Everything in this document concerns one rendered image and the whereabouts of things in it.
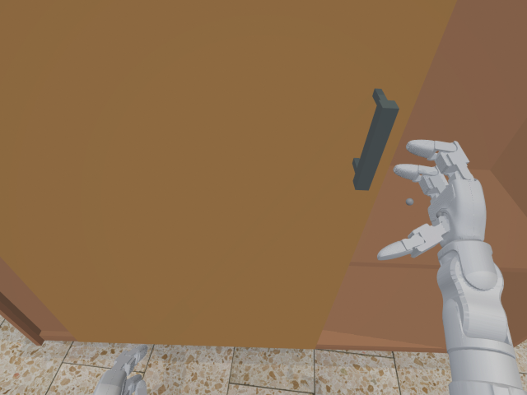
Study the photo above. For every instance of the handle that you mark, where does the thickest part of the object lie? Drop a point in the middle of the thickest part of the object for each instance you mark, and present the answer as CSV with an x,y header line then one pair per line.
x,y
381,125

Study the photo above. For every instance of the right robot hand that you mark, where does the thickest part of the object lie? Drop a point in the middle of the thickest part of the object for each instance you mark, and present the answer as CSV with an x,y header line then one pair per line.
x,y
461,199

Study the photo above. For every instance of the left robot hand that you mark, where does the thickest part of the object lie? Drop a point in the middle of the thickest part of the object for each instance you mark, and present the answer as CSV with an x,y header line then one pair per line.
x,y
115,382

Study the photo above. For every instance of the wardrobe door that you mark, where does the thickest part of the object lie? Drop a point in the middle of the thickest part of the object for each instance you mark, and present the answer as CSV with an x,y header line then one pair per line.
x,y
179,172
26,301

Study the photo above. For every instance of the right robot forearm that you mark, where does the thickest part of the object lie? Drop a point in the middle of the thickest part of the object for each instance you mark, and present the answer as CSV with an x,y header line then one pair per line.
x,y
477,336

